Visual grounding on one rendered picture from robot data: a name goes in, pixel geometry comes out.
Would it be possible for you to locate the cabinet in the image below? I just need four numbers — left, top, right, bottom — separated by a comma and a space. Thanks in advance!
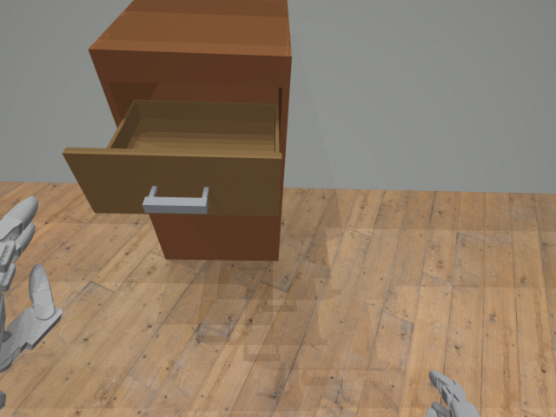
88, 0, 292, 261

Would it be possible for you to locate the handle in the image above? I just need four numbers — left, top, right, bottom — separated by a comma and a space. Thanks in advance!
142, 186, 209, 214

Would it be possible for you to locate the drawer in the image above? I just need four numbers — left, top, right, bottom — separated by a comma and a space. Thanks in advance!
62, 99, 282, 216

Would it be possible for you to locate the right robot hand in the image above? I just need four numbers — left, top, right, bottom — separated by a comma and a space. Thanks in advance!
426, 370, 480, 417

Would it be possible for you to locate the left robot hand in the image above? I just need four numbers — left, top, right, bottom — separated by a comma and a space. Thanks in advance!
0, 196, 63, 373

